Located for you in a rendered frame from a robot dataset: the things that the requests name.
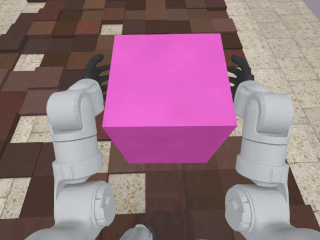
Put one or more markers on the robot left foot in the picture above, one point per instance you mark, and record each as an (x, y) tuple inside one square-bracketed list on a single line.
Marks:
[(151, 229)]

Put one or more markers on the robot left shin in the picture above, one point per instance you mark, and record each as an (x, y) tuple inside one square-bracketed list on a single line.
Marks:
[(141, 226)]

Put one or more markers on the robot right hand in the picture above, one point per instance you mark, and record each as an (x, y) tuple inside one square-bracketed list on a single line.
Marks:
[(242, 75)]

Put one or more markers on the carton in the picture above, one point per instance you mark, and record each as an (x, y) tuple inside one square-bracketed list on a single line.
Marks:
[(168, 98)]

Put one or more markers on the right robot upper arm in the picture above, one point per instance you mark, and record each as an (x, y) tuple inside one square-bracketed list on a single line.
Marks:
[(261, 213)]

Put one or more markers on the left robot upper arm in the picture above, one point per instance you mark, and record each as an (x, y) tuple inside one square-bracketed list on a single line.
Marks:
[(82, 210)]

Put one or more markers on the right robot forearm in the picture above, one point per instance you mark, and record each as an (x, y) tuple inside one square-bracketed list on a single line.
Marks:
[(267, 122)]

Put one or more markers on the robot left hand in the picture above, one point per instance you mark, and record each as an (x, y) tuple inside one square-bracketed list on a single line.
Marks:
[(93, 73)]

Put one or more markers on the left robot forearm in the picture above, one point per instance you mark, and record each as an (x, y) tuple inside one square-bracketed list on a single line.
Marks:
[(71, 115)]

